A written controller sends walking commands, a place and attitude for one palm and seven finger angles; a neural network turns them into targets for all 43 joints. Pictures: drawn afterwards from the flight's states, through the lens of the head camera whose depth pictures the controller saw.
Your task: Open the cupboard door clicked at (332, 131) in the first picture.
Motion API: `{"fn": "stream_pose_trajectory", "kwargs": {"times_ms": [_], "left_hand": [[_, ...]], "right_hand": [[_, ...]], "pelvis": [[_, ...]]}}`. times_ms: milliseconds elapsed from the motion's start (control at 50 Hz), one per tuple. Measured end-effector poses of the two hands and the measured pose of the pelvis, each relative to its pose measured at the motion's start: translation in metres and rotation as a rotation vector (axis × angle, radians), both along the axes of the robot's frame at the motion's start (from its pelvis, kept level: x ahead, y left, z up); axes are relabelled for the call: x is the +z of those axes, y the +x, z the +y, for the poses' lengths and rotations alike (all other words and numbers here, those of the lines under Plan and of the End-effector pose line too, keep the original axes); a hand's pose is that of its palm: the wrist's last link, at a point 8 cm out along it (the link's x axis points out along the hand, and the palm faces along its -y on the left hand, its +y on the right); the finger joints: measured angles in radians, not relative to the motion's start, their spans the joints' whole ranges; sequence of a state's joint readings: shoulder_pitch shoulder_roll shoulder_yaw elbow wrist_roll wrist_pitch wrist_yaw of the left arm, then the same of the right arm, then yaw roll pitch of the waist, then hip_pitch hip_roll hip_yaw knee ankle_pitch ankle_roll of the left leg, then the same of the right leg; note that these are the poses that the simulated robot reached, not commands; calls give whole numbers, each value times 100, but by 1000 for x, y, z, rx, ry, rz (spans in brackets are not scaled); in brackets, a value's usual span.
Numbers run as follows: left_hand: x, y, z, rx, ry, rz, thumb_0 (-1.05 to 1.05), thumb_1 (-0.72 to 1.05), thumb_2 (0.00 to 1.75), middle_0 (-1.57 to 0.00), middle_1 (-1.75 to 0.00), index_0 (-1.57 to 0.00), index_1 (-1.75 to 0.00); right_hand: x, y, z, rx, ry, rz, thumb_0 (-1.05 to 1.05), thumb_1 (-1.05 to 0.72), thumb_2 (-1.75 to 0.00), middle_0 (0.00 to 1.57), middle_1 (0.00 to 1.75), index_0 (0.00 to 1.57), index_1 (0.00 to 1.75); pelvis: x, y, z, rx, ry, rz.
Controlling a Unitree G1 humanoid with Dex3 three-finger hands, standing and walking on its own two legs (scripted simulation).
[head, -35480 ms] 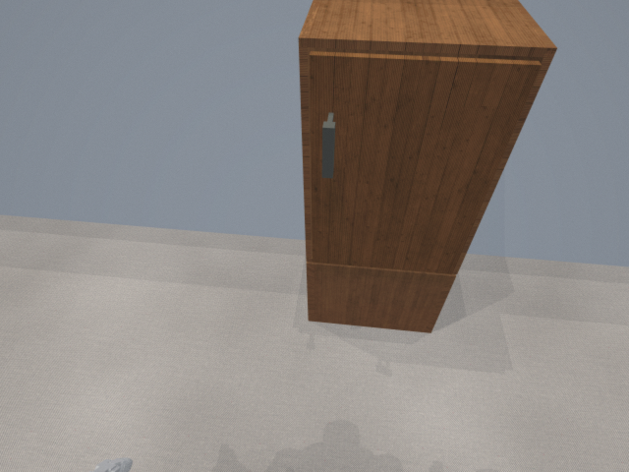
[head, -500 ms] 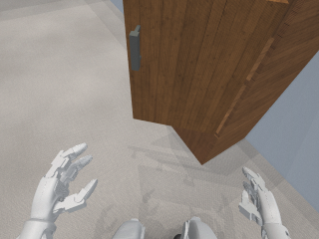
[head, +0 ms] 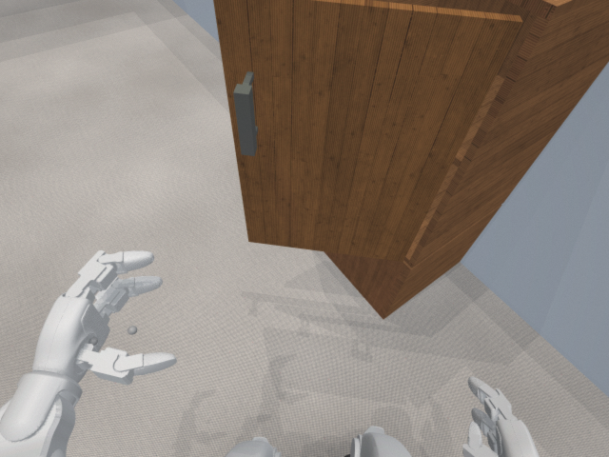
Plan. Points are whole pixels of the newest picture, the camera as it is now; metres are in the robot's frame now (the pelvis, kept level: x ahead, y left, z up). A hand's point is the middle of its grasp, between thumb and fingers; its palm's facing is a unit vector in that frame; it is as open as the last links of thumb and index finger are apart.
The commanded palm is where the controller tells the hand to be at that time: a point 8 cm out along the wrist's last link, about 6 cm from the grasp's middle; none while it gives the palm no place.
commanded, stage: raise the hand with hooked fingers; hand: left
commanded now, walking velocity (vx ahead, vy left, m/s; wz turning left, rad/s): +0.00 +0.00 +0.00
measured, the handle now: (249, 114) +0.60 +0.13 +0.09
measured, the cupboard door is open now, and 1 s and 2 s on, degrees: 47 47 47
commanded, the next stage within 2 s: move the hooked fingers beside the handle in 1.06 s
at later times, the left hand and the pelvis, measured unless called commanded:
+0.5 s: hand (99, 265) +0.30 +0.25 +0.11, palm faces +0.00 -1.00 -0.06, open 13.9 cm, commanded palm +0.27 +0.30 +0.11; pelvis +0.02 -0.02 +0.02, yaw +0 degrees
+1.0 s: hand (104, 261) +0.30 +0.25 +0.11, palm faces -0.02 -1.00 -0.04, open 14.0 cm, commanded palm +0.27 +0.30 +0.11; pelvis +0.01 -0.02 +0.03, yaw -1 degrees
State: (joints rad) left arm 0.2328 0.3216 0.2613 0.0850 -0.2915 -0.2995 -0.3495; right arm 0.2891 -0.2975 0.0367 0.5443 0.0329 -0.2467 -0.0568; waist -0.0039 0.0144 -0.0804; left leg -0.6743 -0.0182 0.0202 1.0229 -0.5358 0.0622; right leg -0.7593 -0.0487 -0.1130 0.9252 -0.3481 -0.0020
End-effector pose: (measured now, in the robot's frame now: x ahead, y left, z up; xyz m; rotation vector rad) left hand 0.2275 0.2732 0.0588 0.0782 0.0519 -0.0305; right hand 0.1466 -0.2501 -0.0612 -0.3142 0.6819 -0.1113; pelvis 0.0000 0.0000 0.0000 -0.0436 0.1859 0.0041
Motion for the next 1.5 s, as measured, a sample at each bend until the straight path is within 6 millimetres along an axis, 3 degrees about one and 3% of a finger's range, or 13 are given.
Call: {"fn": "stream_pose_trajectory", "kwargs": {"times_ms": [60,160,300,560,780,1240,1500], "left_hand": [[2,9,1,-28,-7,24,0,-18,44,-28,-100,-28,-99],[23,19,11,5,-11,-25,0,-30,39,-29,-107,-29,-107],[36,30,25,34,-10,-17,-1,-43,33,-30,-116,-30,-115],[57,54,37,37,-34,-49,-1,-49,30,-30,-120,-30,-119],[51,61,27,-7,-57,-13,-1,-50,30,-30,-120,-30,-120],[52,54,35,16,-54,-17,-1,-50,30,-30,-120,-30,-120],[53,105,24,-33,-65,-36,-1,-50,30,-30,-120,-30,-120]], "right_hand": [[9,12,-2,-6,-5,-38,1,-90,-89,20,30,21,30],[21,28,1,7,11,-83,1,-90,-89,20,30,20,30],[19,36,6,38,45,-66,1,-90,-89,20,30,21,30],[13,13,-11,-6,35,18,1,-90,-89,20,30,21,30],[19,-4,-26,-46,20,31,1,-90,-89,20,30,21,30],[19,3,-10,-14,36,6,1,-90,-89,20,30,21,30],[11,-14,-17,-47,1,81,1,-90,-89,20,30,21,30]], "pelvis": [[4,4,-2,-2,-1,-8],[11,12,-6,-4,0,-22],[17,16,-11,2,3,-31],[24,14,-20,-5,12,-50],[28,12,-21,-24,22,-52],[29,8,-17,-15,21,-64],[26,7,-16,-13,20,-33]]}}
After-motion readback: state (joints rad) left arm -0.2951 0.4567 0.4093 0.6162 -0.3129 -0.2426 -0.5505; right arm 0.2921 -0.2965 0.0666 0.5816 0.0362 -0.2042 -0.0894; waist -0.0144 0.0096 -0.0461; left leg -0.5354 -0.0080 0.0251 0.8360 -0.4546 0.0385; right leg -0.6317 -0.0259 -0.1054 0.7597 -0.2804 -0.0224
